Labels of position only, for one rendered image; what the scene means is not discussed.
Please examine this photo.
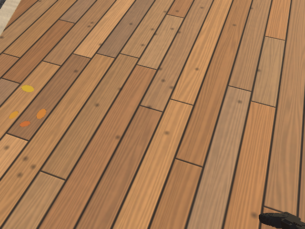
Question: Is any right robot hand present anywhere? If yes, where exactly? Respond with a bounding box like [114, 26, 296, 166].
[258, 212, 305, 229]

